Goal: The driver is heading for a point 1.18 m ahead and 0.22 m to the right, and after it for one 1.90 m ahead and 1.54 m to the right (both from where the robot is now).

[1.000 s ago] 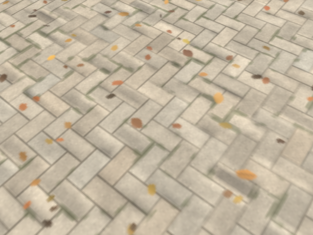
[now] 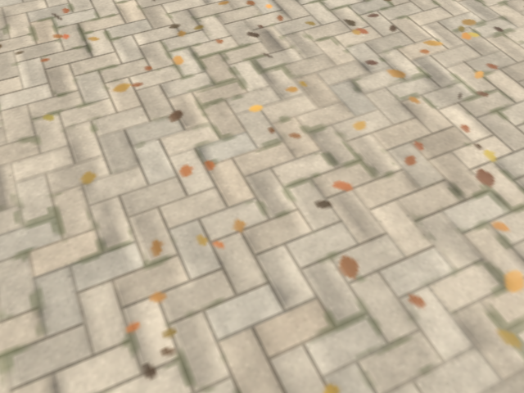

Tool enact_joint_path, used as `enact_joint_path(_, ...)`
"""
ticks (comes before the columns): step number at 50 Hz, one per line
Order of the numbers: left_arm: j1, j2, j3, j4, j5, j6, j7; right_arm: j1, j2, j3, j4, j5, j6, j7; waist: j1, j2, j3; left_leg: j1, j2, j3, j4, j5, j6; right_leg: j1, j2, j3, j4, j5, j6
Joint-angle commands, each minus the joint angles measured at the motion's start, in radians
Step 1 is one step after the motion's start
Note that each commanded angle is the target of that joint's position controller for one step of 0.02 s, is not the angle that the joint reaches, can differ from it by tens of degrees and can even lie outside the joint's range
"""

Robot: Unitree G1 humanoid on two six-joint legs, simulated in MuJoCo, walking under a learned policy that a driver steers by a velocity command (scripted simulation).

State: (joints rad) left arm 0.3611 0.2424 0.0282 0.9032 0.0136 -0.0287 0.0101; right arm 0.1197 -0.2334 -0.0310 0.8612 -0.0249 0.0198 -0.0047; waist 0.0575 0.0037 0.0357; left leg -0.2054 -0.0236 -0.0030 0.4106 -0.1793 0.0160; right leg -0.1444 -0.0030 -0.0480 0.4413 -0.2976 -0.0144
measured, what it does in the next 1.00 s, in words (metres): steps on the spot: right foot, then left foot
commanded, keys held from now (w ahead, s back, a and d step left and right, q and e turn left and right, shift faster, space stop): e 0.56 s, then no key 0.10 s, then q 0.22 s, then w+q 0.12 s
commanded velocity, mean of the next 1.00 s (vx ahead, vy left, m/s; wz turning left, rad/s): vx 0.03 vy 0.00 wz -0.23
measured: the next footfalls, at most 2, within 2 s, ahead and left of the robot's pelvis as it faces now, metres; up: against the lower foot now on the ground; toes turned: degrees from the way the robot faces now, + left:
right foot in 0.40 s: +0.06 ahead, -0.12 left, +0.00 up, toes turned -15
left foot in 0.92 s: +0.08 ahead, +0.06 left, +0.00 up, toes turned -19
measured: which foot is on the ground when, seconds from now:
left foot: down 0.00-0.40, up 0.42-0.90, down 0.92-1.00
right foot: down 0.00-0.00, up 0.02-0.38, down 0.40-0.92, up 0.94-1.00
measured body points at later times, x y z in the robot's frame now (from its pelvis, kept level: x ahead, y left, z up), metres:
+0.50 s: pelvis +0.01 -0.03 -0.01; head +0.04 -0.07 +0.44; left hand +0.19 +0.21 -0.11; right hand +0.03 -0.32 -0.16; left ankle +0.00 +0.11 -0.68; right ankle +0.02 -0.11 -0.74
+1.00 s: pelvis +0.03 -0.03 +0.00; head +0.04 -0.02 +0.45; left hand +0.22 +0.18 -0.13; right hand +0.00 -0.30 -0.13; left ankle +0.04 +0.07 -0.74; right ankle +0.01 -0.11 -0.72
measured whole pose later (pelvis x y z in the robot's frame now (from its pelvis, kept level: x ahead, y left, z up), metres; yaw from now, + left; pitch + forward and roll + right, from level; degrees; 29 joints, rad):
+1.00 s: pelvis +0.03 -0.03 +0.00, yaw -14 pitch +0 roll +0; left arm 0.17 0.25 0.03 0.84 0.03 0.02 0.02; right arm 0.29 -0.23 -0.04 0.92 -0.02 0.02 -0.01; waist -0.03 -0.02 0.01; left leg -0.20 -0.05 -0.06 0.50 -0.29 0.05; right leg -0.31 0.08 0.00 0.70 -0.42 -0.07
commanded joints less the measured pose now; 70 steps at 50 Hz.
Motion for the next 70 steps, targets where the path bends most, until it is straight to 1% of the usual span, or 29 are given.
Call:
enact_joint_path(1,0.004,0.028,-0.006,-0.065,-0.023,-0.004,0.005,0.115,-0.226,-0.036,0.007,0.005,-0.024,-0.038,-0.051,0.179,-0.111,0.286,0.346,-0.261,-0.083,0.491,0.146,-0.204,-0.024,0.045,0.062,-0.099,-0.03)
enact_joint_path(3,-0.068,0.113,0.021,-0.058,-0.01,0.024,0.018,0.092,-0.163,-0.025,-0.002,0.013,-0.027,-0.036,-0.095,0.149,-0.055,0.251,0.337,-0.238,-0.089,0.446,0.201,-0.269,0.01,0.05,0.243,-0.242,-0.027)
enact_joint_path(10,-0.05,0.077,0.049,-0.047,0.008,0.068,-0.007,0.043,-0.123,-0.023,-0.015,0.006,-0.019,-0.055,-0.043,0.13,-0.006,0.086,0.287,-0.028,-0.118,0.429,0.194,-0.316,-0.008,0.041,0.543,-0.146,0.028)
enact_joint_path(18,-0.127,0.078,0.049,-0.129,0.001,0.079,-0.044,0.037,-0.196,-0.056,-0.024,-0.001,-0.013,-0.031,-0.051,0.139,-0.042,0.051,0.329,0.017,0.014,0.321,0.154,-0.156,-0.001,-0.033,0.22,-0.067,-0.027)
enact_joint_path(20,-0.076,0.105,0.058,-0.12,0.01,0.056,-0.037,0.07,-0.184,-0.058,-0.015,-0.005,-0.005,-0.025,-0.016,0.013,-0.064,-0.047,0.272,0.091,0.207,0.096,0.061,0.005,0.008,0.028,0.005,0.111,-0.056)
enact_joint_path(21,-0.054,0.229,0.084,-0.136,0.021,0.038,-0.023,0.112,-0.12,-0.044,-0.039,-0.011,0.002,-0.016,-0.032,-0.279,-0.076,-0.226,0.15,0.189,0.499,-0.28,-0.014,0.1,-0.241,0.382,-0.133,0.351,-0.114)
enact_joint_path(22,0.006,0.31,0.105,-0.132,0.0,0.04,-0.026,0.035,-0.105,-0.035,-0.091,-0.001,0.021,-0.03,0.009,-0.305,-0.096,-0.349,-0.007,0.079,0.66,-0.528,-0.03,0.063,-0.399,0.613,-0.156,0.545,-0.289)
enact_joint_path(23,0.021,0.275,0.1,-0.123,-0.009,0.042,-0.023,0.027,-0.126,-0.036,-0.087,0.001,0.03,-0.033,0.002,-0.155,-0.089,-0.37,0.034,-0.005,0.758,-0.473,-0.029,0.084,-0.366,0.542,-0.128,0.576,-0.324)
enact_joint_path(25,-0.116,0.193,0.079,-0.151,-0.005,0.056,-0.008,0.02,-0.134,-0.038,-0.071,0.014,0.018,-0.028,-0.046,-0.09,-0.018,-0.378,0.074,-0.038,0.724,-0.293,-0.027,0.012,-0.234,0.4,-0.145,0.382,-0.252)
enact_joint_path(27,-0.166,0.159,0.067,-0.171,-0.008,0.059,-0.003,0.058,-0.155,-0.045,-0.053,-0.007,0.015,-0.017,-0.064,-0.112,-0.056,-0.337,0.061,-0.023,0.706,-0.215,-0.035,0.029,-0.167,0.334,-0.13,0.466,-0.212)
enact_joint_path(30,-0.131,0.172,0.069,-0.165,-0.01,0.047,-0.008,0.089,-0.134,-0.042,-0.046,0.003,0.027,-0.011,-0.063,-0.069,-0.098,-0.32,0.048,-0.021,0.672,-0.187,-0.051,0.065,-0.166,0.321,-0.124,0.504,-0.209)
enact_joint_path(33,-0.115,0.162,0.062,-0.157,-0.001,0.045,-0.003,0.07,-0.126,-0.039,-0.05,0.003,0.036,-0.017,-0.045,-0.101,-0.078,-0.315,0.048,-0.021,0.583,-0.187,-0.058,0.057,-0.165,0.336,-0.15,0.392,-0.211)
enact_joint_path(38,-0.145,0.097,0.02,-0.129,0.021,0.036,0.011,0.079,-0.087,-0.022,-0.017,0.009,0.039,-0.015,-0.037,-0.101,-0.062,-0.132,0.052,-0.017,0.349,-0.192,-0.038,-0.032,-0.166,0.294,-0.196,0.21,-0.195)
enact_joint_path(44,-0.184,0.173,0.034,-0.099,0.002,0.046,0.032,0.125,-0.104,-0.022,0.003,0.017,0.014,-0.017,-0.073,-0.075,-0.029,-0.019,0.006,0.011,0.096,-0.131,0.011,-0.043,-0.195,0.291,-0.093,0.287,-0.182)
enact_joint_path(46,-0.182,0.148,0.033,-0.108,0.005,0.045,0.032,0.161,-0.126,-0.021,0.007,-0.005,-0.005,-0.017,-0.075,0.003,-0.053,0.072,0.067,-0.129,-0.044,-0.155,0.062,-0.119,-0.132,0.252,-0.018,-0.023,-0.123)
enact_joint_path(47,-0.229,0.108,0.024,-0.149,0.004,0.044,0.025,0.186,-0.203,-0.043,0.007,-0.003,-0.008,-0.015,-0.068,0.124,-0.024,0.084,0.19,-0.365,-0.117,-0.343,0.153,-0.268,0.009,0.135,0.115,-0.218,-0.084)
enact_joint_path(48,-0.296,0.106,0.021,-0.174,0.019,0.039,0.02,0.25,-0.25,-0.066,0.032,0.008,-0.007,-0.002,-0.116,0.214,0.058,0.067,0.31,-0.581,-0.229,-0.484,0.246,-0.4,0.112,0.019,0.27,-0.228,-0.055)
enact_joint_path(49,-0.315,0.123,0.027,-0.182,0.026,0.029,0.01,0.275,-0.225,-0.063,0.036,-0.005,-0.013,0.001,-0.13,0.191,0.097,0.07,0.342,-0.653,-0.287,-0.555,0.285,-0.471,0.075,0.078,0.409,-0.231,-0.05)
enact_joint_path(51,-0.277,0.132,0.033,-0.168,0.013,0.008,-0.01,0.203,-0.187,-0.059,0.015,0.004,-0.019,-0.005,-0.078,0.14,0.097,0.065,0.269,-0.55,-0.297,-0.483,0.249,-0.479,0.025,0.103,0.459,-0.12,-0.025)
enact_joint_path(53,-0.282,0.117,0.029,-0.162,0.021,-0.01,-0.028,0.191,-0.166,-0.06,0.008,0.007,-0.03,-0.007,-0.078,0.116,0.049,0.111,0.197,-0.446,-0.272,-0.291,0.227,-0.457,0.018,0.079,0.434,-0.054,0.007)
enact_joint_path(59,-0.367,0.097,0.015,-0.212,0.008,-0.018,-0.037,0.262,-0.206,-0.093,0.011,0.004,-0.041,0.003,-0.126,0.133,0.009,0.087,0.156,-0.424,-0.19,-0.21,0.223,-0.347,0.034,0.049,0.202,-0.059,0.044)
enact_joint_path(61,-0.297,0.107,0.017,-0.202,-0.003,-0.024,-0.026,0.21,-0.217,-0.1,-0.014,0.003,-0.042,0.009,-0.082,0.133,-0.002,-0.027,0.138,-0.433,-0.151,-0.194,0.191,-0.167,0.049,0.047,0.083,-0.02,0.035)
enact_joint_path(63,-0.12,0.144,0.033,-0.151,0.003,-0.041,-0.001,0.164,-0.189,-0.096,-0.037,0.009,-0.049,0.009,0.011,0.055,-0.042,-0.233,0.056,-0.385,0.002,-0.212,0.126,0.168,0.032,0.066,-0.036,0.059,0.021)
enact_joint_path(64,0.008,0.233,0.054,-0.138,0.021,-0.051,0.016,0.155,-0.121,-0.077,-0.061,0.016,-0.062,0.011,0.068,-0.104,-0.114,-0.349,-0.032,-0.269,0.25,-0.301,0.083,0.33,-0.175,0.283,-0.134,-0.16,-0.014)
enact_joint_path(65,0.071,0.358,0.081,-0.129,0.032,-0.042,0.022,0.121,-0.066,-0.06,-0.122,0.026,-0.067,0.016,0.072,-0.337,-0.148,-0.527,-0.148,-0.123,0.494,-0.436,0.064,0.356,-0.409,0.734,-0.316,-0.527,-0.098)
enact_joint_path(66,0.004,0.308,0.074,-0.134,0.037,-0.035,0.022,0.165,-0.128,-0.066,-0.104,0.003,-0.057,0.016,-0.001,-0.227,-0.058,-0.546,-0.031,-0.135,0.651,-0.364,0.075,0.235,-0.434,0.761,-0.312,-0.566,-0.145)
enact_joint_path(67,-0.054,0.208,0.051,-0.154,0.027,-0.04,0.013,0.155,-0.144,-0.07,-0.081,-0.007,-0.058,0.027,-0.023,-0.1,0.021,-0.537,0.002,-0.137,0.681,-0.269,0.083,0.149,-0.377,0.65,-0.297,-0.478,-0.144)
enact_joint_path(68,-0.083,0.154,0.037,-0.156,0.023,-0.048,0.007,0.157,-0.125,-0.065,-0.067,-0.007,-0.06,0.039,-0.041,-0.061,0.054,-0.508,0.026,-0.132,0.662,-0.19,0.073,0.103,-0.312,0.503,-0.298,-0.303,-0.129)
enact_joint_path(70,-0.058,0.123,0.025,-0.138,0.025,-0.065,0.005,0.141,-0.111,-0.06,-0.062,-0.02,-0.055,0.056,-0.038,-0.107,0.031,-0.484,0.03,-0.104,0.664,-0.108,0.051,0.111,-0.234,0.33,-0.296,-0.03,-0.117)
